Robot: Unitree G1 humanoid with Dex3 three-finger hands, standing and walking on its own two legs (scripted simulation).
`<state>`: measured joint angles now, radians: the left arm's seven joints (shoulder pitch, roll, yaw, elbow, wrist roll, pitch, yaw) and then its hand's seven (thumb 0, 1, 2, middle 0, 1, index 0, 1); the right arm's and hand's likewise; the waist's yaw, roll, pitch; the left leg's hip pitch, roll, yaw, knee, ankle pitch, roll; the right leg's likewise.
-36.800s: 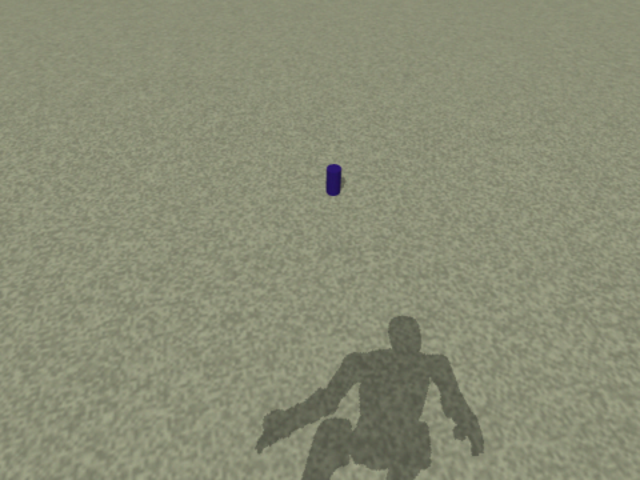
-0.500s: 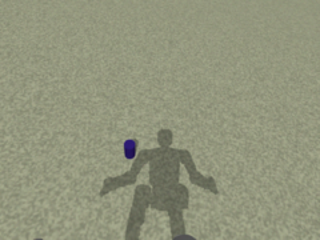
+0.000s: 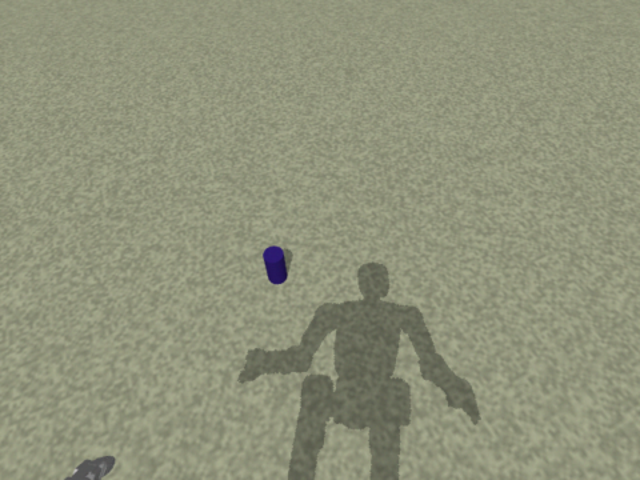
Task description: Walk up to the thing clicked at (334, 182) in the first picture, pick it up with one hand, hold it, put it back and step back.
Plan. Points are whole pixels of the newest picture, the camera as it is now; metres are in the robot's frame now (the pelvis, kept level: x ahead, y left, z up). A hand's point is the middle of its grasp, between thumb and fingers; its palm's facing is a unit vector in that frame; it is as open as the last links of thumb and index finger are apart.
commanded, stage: step back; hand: left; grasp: from the side
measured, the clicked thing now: (275, 265) +0.87 +0.21 -0.69
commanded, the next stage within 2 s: stand in 1.52 s
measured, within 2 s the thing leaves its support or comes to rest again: neither
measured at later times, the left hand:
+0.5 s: hand out of the picture -0.09 +0.21 -0.16, palm faces -0.01 -0.92 -0.39, open 7.4 cm
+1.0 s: hand out of the picture -0.06 +0.22 -0.14, palm faces +0.04 -0.91 -0.41, open 7.4 cm
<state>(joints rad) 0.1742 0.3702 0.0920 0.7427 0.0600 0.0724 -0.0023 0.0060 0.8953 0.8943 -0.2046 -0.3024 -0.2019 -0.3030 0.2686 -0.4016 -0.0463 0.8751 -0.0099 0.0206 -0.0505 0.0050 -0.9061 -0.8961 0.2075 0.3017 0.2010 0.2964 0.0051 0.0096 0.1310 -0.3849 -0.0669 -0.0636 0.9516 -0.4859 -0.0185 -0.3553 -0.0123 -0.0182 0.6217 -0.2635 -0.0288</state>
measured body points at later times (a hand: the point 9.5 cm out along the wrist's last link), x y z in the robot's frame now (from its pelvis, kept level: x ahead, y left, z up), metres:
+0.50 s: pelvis -0.14 -0.06 -0.01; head -0.13 -0.07 +0.44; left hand -0.09 +0.26 -0.13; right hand -0.02 -0.39 -0.11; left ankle -0.06 +0.09 -0.71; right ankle -0.17 -0.19 -0.73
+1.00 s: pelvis -0.15 -0.06 +0.00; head -0.12 -0.07 +0.45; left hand -0.07 +0.27 -0.11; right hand -0.09 -0.37 -0.13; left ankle -0.16 +0.07 -0.73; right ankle -0.10 -0.17 -0.73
